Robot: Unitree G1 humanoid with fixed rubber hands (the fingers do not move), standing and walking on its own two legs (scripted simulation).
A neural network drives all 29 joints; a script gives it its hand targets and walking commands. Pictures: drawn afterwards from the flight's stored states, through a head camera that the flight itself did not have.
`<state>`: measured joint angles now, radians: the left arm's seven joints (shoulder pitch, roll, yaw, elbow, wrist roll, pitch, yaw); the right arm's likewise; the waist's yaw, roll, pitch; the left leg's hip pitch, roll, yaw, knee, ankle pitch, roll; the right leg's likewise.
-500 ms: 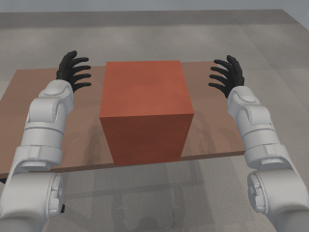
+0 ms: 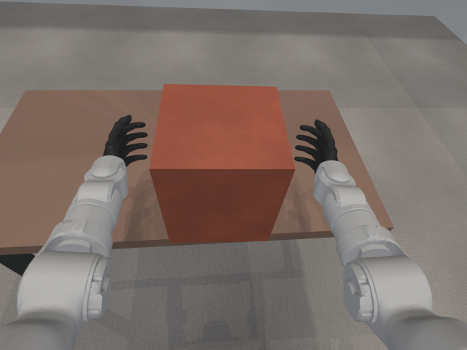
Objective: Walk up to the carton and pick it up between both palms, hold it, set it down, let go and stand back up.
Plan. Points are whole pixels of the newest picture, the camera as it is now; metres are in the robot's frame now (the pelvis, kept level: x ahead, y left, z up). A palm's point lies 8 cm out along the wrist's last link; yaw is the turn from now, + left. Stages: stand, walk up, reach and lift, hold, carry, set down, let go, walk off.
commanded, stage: reach and lift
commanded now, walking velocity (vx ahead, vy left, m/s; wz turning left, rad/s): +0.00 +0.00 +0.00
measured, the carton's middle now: (220, 169) +0.44 +0.02 +0.03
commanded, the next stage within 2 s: none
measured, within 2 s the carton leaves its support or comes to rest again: neither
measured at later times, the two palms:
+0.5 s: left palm (129, 160) +0.43 +0.18 +0.07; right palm (329, 169) +0.42 -0.19 +0.07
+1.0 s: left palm (147, 174) +0.43 +0.16 +0.03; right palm (302, 186) +0.40 -0.15 +0.02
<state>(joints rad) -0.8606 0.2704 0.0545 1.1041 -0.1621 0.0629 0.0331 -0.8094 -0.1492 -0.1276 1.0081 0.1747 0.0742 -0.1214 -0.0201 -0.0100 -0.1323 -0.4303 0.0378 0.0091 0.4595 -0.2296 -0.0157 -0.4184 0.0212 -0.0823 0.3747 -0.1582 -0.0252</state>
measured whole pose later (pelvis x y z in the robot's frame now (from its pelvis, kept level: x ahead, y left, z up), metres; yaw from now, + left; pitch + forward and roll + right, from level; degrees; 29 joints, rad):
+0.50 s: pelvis -0.01 +0.01 -0.02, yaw +0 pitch +19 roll -1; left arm -1.03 0.24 -0.04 1.50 -0.26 -0.26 0.05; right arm -0.92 -0.20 -0.06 1.29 0.23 -0.17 -0.10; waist -0.03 0.01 -0.25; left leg -0.68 0.04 0.01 0.63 -0.28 -0.01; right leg -0.67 0.01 -0.08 0.55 -0.21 -0.02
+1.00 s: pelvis -0.01 +0.01 -0.01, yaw +2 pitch +20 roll -1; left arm -0.94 0.12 0.28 1.41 0.07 -0.39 0.07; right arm -0.78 0.06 -0.48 1.06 -0.29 -0.27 -0.13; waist -0.05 0.05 -0.19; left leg -0.66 0.01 -0.02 0.55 -0.24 -0.01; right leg -0.64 -0.01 -0.11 0.49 -0.19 -0.02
